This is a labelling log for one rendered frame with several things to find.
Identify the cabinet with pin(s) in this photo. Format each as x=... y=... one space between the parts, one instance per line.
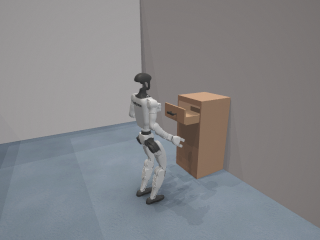
x=202 y=152

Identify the handle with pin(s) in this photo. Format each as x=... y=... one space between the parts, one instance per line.
x=169 y=112

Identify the drawer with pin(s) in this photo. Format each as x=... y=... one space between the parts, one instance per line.
x=185 y=115

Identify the robot left upper arm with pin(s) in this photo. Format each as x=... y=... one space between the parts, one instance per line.
x=131 y=109

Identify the robot right upper arm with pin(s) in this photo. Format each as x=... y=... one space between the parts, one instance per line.
x=152 y=106

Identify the right robot forearm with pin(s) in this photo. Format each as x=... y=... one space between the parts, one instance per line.
x=159 y=131

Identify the left robot shin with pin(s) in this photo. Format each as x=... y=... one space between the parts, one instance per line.
x=146 y=174

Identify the robot right hand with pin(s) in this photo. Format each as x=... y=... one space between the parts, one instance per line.
x=176 y=141

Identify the robot head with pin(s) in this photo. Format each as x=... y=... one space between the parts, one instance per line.
x=142 y=78

